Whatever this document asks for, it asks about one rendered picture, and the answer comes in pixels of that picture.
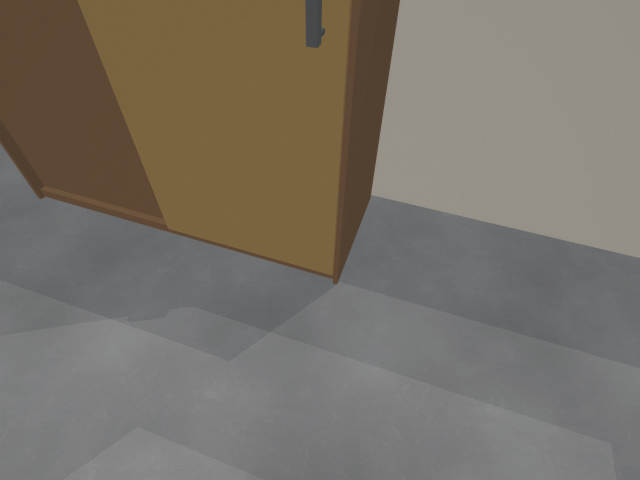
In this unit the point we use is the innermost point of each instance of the wardrobe door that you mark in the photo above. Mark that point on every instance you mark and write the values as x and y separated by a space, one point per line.
238 124
58 105

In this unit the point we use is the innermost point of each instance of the handle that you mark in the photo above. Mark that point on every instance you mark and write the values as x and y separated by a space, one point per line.
314 30

